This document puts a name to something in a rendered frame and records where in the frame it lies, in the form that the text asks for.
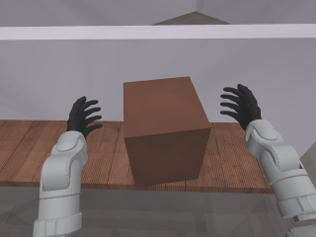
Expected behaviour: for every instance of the robot right hand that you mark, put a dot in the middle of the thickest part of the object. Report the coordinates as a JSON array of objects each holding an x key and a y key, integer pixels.
[{"x": 247, "y": 105}]

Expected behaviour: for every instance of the carton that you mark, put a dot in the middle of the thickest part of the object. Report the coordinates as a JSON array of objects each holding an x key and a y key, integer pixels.
[{"x": 165, "y": 130}]

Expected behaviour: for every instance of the robot left hand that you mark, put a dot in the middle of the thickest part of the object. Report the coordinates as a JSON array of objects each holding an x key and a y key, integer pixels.
[{"x": 77, "y": 117}]

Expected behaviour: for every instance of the robot left forearm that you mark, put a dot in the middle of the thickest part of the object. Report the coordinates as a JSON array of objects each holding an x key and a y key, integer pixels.
[{"x": 60, "y": 186}]

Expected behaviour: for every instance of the table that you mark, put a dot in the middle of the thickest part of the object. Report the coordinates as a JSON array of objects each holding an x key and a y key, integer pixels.
[{"x": 227, "y": 165}]

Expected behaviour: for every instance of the right robot upper arm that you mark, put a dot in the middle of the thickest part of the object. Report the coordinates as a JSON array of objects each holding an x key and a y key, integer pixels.
[{"x": 302, "y": 231}]

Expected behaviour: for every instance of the robot right forearm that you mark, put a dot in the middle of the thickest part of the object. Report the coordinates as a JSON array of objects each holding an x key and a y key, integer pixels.
[{"x": 294, "y": 191}]

